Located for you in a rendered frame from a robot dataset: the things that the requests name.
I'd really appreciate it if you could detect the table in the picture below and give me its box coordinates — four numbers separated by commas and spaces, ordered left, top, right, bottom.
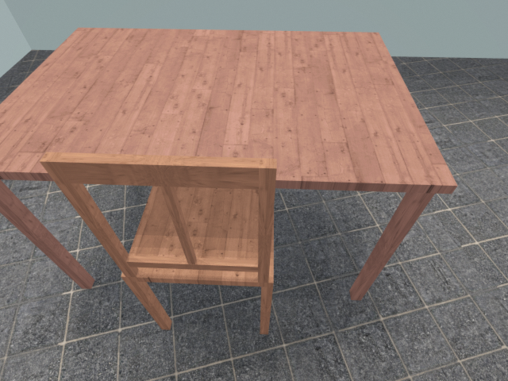
0, 28, 457, 301

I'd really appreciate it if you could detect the chair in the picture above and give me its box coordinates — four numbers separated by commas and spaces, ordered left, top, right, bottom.
40, 152, 277, 334

